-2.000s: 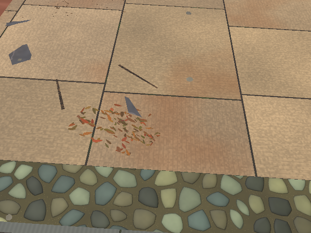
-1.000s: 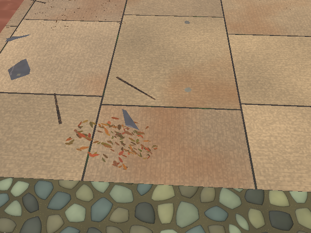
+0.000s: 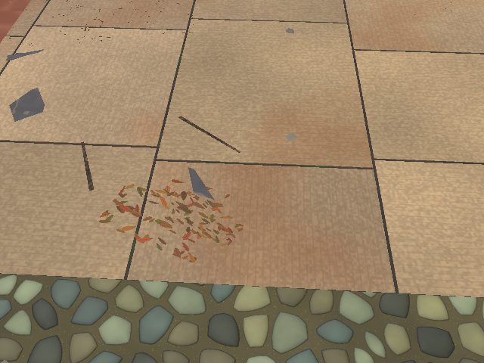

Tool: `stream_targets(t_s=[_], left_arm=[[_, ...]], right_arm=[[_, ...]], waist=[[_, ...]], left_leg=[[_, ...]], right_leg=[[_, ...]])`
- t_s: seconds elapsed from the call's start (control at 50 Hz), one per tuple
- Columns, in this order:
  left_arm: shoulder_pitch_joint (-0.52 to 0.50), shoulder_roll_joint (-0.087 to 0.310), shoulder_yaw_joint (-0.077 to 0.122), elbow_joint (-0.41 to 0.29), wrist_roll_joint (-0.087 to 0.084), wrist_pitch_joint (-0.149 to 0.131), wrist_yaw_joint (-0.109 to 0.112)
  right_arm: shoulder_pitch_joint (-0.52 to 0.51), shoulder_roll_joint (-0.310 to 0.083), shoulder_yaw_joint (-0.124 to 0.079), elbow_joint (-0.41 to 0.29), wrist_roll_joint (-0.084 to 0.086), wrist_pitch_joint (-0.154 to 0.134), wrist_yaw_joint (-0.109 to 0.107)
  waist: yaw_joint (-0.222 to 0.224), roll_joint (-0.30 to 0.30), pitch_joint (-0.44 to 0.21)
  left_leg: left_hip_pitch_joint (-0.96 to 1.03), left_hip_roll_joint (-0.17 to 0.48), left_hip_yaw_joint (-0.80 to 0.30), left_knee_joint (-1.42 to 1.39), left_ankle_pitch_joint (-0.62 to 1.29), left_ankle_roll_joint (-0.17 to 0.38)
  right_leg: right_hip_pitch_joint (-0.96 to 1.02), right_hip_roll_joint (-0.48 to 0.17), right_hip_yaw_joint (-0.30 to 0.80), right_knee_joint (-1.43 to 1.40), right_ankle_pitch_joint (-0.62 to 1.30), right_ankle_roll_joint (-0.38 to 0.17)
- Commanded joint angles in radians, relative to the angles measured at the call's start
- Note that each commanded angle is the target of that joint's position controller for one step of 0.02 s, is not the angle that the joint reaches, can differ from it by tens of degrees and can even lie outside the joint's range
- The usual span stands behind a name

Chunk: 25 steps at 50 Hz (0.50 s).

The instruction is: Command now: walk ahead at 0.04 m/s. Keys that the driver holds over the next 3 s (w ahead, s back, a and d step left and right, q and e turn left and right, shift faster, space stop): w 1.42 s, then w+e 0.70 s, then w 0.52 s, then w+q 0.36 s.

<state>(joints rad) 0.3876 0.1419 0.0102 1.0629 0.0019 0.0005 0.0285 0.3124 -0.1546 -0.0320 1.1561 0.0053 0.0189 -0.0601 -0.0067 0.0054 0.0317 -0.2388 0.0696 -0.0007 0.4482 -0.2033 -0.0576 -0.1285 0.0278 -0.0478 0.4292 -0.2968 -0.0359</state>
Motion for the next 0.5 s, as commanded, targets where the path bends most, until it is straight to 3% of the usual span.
stream_targets(t_s=[0.02,0.06,0.08,0.1,0.12,0.14,0.2,0.24,0.28,0.3,0.32,0.34,0.36,0.38,0.4,0.42,0.44,0.46,0.48,0.5], left_arm=[[0.119,0.076,0.013,-0.001,-0.001,-0.001,0.005],[0.116,0.139,0.036,-0.016,-0.017,0.004,0.016],[0.149,0.173,0.049,-0.021,-0.024,0.002,0.020],[0.182,0.216,0.065,-0.022,-0.027,-0.006,0.022],[0.198,0.229,0.074,-0.021,-0.016,-0.018,0.027],[0.194,0.198,0.067,-0.018,-0.007,-0.033,0.029],[0.171,0.125,0.043,-0.007,-0.020,-0.054,0.017],[0.152,0.122,0.037,-0.011,-0.017,-0.044,0.015],[0.089,0.169,0.041,-0.046,-0.016,-0.038,0.021],[0.082,0.213,0.051,-0.059,-0.023,-0.036,0.022],[0.108,0.246,0.059,-0.053,-0.027,-0.032,0.019],[0.102,0.212,0.048,-0.059,-0.031,-0.028,0.019],[0.131,0.158,0.029,-0.052,-0.028,-0.023,0.015],[0.170,0.144,0.017,-0.043,-0.018,-0.024,0.005],[0.120,0.176,0.014,-0.066,-0.011,-0.036,-0.009],[0.018,0.117,0.002,-0.109,0.000,-0.056,-0.029],[-0.054,0.133,0.022,-0.136,-0.014,-0.074,-0.046],[-0.083,0.099,0.025,-0.175,-0.056,-0.060,-0.043],[-0.109,0.088,0.021,-0.219,-0.081,-0.042,-0.028],[-0.155,0.114,0.031,-0.238,-0.067,-0.024,-0.021]], right_arm=[[0.099,-0.076,-0.011,0.003,0.000,0.000,-0.004],[0.076,-0.081,-0.017,-0.013,0.011,-0.001,-0.010],[0.029,-0.082,-0.018,-0.038,0.011,-0.008,-0.009],[-0.021,-0.065,-0.013,-0.070,0.011,-0.024,-0.002],[-0.072,-0.060,-0.011,-0.100,0.021,-0.041,0.009],[-0.075,-0.072,-0.019,-0.110,0.034,-0.058,0.021],[-0.042,-0.081,-0.031,-0.123,0.044,-0.100,0.046],[-0.066,-0.064,-0.025,-0.139,0.038,-0.113,0.060],[-0.078,-0.038,-0.009,-0.152,0.025,-0.117,0.075],[-0.087,-0.037,-0.004,-0.160,0.021,-0.116,0.078],[-0.091,-0.044,-0.004,-0.173,0.020,-0.110,0.077],[-0.052,-0.086,-0.019,-0.163,0.029,-0.111,0.078],[0.004,-0.144,-0.048,-0.137,0.036,-0.128,0.080],[0.107,-0.199,-0.079,-0.112,0.048,-0.146,0.083],[0.300,-0.254,-0.101,-0.060,0.058,-0.130,0.077],[0.422,-0.227,-0.085,-0.003,0.040,-0.107,0.068],[0.342,-0.109,-0.046,-0.020,0.023,-0.086,0.060],[0.284,-0.125,-0.041,-0.030,0.009,-0.074,0.063],[0.196,-0.166,-0.042,-0.041,0.010,-0.083,0.076],[0.075,-0.114,-0.025,-0.073,0.005,-0.092,0.081]], waist=[[0.001,-0.011,0.035],[0.018,-0.068,0.063],[0.046,-0.117,0.107],[0.075,-0.183,0.149],[0.091,-0.202,0.193],[0.072,-0.178,0.210],[0.024,-0.088,0.154],[0.018,-0.075,0.124],[-0.003,-0.068,0.103],[-0.006,-0.079,0.094],[-0.009,-0.108,0.095],[-0.038,-0.070,0.092],[-0.063,0.002,0.053],[-0.104,0.066,-0.069],[-0.186,0.116,-0.200],[-0.188,0.264,-0.244],[-0.144,0.113,-0.172],[-0.094,0.105,-0.152],[-0.043,0.116,-0.032],[-0.010,0.081,0.051]], left_leg=[[0.041,-0.015,0.024,-0.031,0.050,0.031],[-0.044,-0.081,0.101,0.093,-0.224,0.046],[-0.167,-0.093,0.120,0.206,-0.288,0.053],[-0.269,-0.058,0.089,0.376,-0.274,0.069],[-0.425,-0.006,0.027,0.572,-0.313,0.080],[-0.569,0.027,-0.016,0.736,-0.336,0.089],[-0.742,0.085,-0.057,0.894,-0.286,0.103],[-0.675,0.088,-0.011,0.782,-0.264,0.083],[-0.464,0.079,0.014,0.557,-0.182,0.070],[-0.340,0.042,0.061,0.446,-0.196,0.063],[-0.265,0.014,0.091,0.391,-0.219,0.064],[-0.193,-0.019,0.129,0.291,-0.140,0.064],[-0.065,-0.080,0.181,0.177,-0.048,0.061],[0.204,-0.079,0.149,0.139,0.057,0.088],[0.462,0.045,-0.057,0.013,-0.004,0.145],[0.571,0.226,-0.335,-0.089,-0.034,0.174],[0.506,0.227,-0.263,-0.063,0.106,0.112],[0.449,0.291,-0.361,-0.165,-0.016,0.138],[0.322,0.363,-0.434,-0.217,-0.147,0.182],[0.217,0.326,-0.335,-0.233,-0.168,0.171]], right_leg=[[-0.084,-0.058,0.056,-0.108,0.103,-0.002],[-0.108,-0.092,0.131,-0.159,-0.318,-0.063],[-0.101,-0.180,0.256,-0.229,-0.512,-0.115],[-0.103,-0.310,0.429,-0.302,-0.608,-0.186],[-0.071,-0.403,0.548,-0.351,-0.579,-0.248],[0.006,-0.436,0.576,-0.347,-0.494,-0.267],[0.164,-0.367,0.404,-0.288,-0.226,-0.198],[0.122,-0.315,0.297,-0.283,-0.131,-0.160],[-0.032,-0.271,0.195,-0.274,-0.086,-0.137],[-0.109,-0.248,0.160,-0.270,-0.099,-0.134],[-0.138,-0.274,0.174,-0.267,-0.131,-0.142],[-0.131,-0.247,0.149,-0.213,-0.119,-0.131],[-0.106,-0.159,0.083,-0.015,0.130,-0.096],[-0.189,-0.110,0.009,0.259,0.454,-0.042],[-0.351,-0.078,-0.021,0.546,0.359,0.026],[-0.522,-0.035,0.069,0.812,-0.281,0.020],[-0.565,-0.053,0.226,0.904,-0.323,-0.016],[-0.661,-0.026,0.172,0.957,-0.259,-0.030],[-0.708,-0.080,0.132,0.998,-0.223,-0.045],[-0.706,-0.125,0.123,0.992,-0.181,-0.050]])
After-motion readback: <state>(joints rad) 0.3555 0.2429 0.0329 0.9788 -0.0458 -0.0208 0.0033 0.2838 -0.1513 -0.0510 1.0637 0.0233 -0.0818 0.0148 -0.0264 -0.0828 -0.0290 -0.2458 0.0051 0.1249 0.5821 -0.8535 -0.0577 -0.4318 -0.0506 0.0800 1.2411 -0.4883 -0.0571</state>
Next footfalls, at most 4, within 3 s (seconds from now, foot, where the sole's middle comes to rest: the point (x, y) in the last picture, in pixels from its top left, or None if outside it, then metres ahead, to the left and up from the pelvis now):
0.32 left None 0.15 0.20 -0.73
0.76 right None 0.33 0.01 -0.72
1.28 left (178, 269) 0.75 0.22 -0.72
1.90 right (255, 190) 1.06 -0.02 -0.72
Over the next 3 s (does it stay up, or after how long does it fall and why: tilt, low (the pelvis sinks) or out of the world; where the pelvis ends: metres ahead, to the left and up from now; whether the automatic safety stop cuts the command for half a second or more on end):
stays up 1.47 -0.11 0.05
